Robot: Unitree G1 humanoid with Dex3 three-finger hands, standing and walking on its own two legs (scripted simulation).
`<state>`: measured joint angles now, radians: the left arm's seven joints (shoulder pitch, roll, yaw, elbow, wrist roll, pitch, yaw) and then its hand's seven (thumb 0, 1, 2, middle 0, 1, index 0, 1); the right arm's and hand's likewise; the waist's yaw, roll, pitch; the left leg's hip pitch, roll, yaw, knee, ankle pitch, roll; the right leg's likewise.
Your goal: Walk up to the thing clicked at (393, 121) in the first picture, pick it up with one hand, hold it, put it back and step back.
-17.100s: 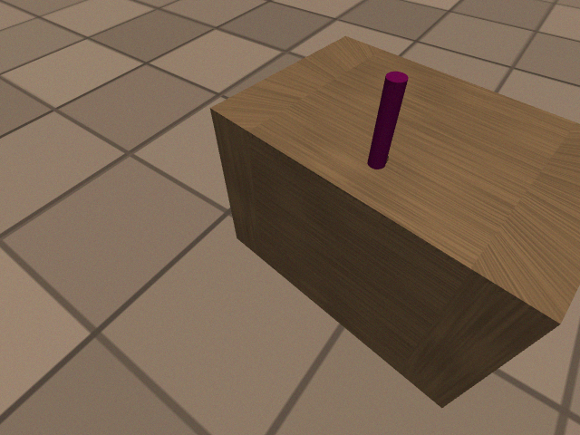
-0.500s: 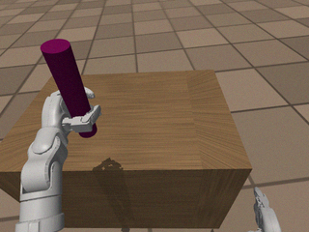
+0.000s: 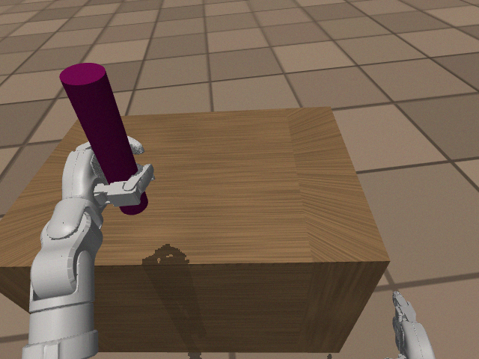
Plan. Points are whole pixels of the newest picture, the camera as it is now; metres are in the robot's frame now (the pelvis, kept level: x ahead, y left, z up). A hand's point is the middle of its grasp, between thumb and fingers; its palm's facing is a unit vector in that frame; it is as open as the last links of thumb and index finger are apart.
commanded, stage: hold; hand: left
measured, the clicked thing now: (114, 153) +0.33 +0.17 +0.24
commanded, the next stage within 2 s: crouch in 1.54 s
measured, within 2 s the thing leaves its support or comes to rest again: neither
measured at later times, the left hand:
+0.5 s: hand (129, 174) +0.34 +0.17 +0.20, palm faces +0.07 -1.00 +0.00, open 6.3 cm
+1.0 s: hand (131, 173) +0.34 +0.17 +0.19, palm faces +0.07 -1.00 +0.00, open 6.3 cm
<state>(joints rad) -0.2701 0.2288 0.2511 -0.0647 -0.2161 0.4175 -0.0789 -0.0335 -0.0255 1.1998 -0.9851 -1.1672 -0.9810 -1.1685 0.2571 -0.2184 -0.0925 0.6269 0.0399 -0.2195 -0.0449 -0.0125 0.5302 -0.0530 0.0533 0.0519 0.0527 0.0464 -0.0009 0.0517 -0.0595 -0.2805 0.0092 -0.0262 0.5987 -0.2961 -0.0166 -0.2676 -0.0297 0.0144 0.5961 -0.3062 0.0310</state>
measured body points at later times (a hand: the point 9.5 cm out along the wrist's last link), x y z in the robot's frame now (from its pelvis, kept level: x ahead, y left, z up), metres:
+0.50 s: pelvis +0.00 +0.00 +0.00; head -0.02 -0.02 +0.45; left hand +0.33 +0.22 +0.20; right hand +0.16 -0.26 -0.08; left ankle +0.02 +0.13 -0.73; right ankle +0.01 -0.14 -0.73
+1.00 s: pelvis +0.01 +0.00 +0.00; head -0.02 -0.02 +0.45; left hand +0.33 +0.22 +0.20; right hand +0.17 -0.26 -0.07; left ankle +0.02 +0.13 -0.73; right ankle +0.01 -0.14 -0.73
